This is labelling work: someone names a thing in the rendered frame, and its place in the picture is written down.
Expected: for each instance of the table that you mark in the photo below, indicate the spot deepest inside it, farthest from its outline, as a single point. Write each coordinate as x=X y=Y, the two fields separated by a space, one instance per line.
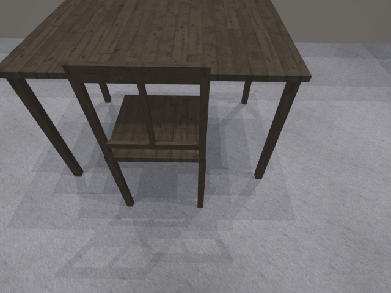
x=244 y=40

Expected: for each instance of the chair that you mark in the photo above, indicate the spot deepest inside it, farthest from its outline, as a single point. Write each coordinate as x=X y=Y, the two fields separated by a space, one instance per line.
x=149 y=128

